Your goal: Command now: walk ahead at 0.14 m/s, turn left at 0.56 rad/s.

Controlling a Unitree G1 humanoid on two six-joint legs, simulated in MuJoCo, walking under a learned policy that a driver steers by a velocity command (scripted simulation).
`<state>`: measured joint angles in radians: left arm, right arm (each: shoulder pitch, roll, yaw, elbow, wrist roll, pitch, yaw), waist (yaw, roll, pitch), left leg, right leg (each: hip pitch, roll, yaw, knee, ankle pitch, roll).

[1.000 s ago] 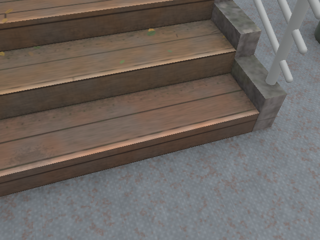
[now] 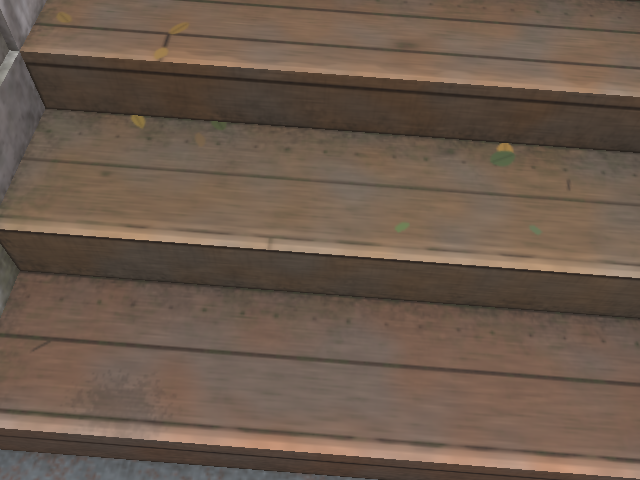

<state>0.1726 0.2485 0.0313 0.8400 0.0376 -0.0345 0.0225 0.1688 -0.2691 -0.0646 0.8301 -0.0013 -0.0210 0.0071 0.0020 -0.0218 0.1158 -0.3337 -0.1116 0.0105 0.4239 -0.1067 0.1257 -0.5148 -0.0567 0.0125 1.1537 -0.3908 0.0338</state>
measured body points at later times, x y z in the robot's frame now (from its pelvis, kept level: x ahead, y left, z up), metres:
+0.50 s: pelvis +0.07 -0.05 +0.01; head +0.09 -0.06 +0.45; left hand +0.16 +0.25 -0.09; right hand +0.26 -0.29 -0.11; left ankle +0.03 +0.05 -0.69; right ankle +0.10 -0.16 -0.74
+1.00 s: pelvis +0.06 -0.02 +0.00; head +0.06 -0.01 +0.45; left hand +0.09 +0.26 -0.14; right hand +0.22 -0.25 -0.12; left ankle +0.02 +0.09 -0.74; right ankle +0.10 -0.16 -0.74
